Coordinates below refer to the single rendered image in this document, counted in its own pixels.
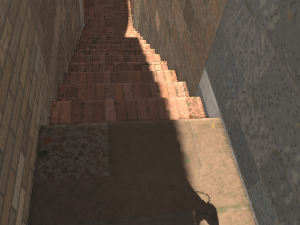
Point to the stairs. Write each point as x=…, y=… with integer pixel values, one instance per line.
x=115, y=76

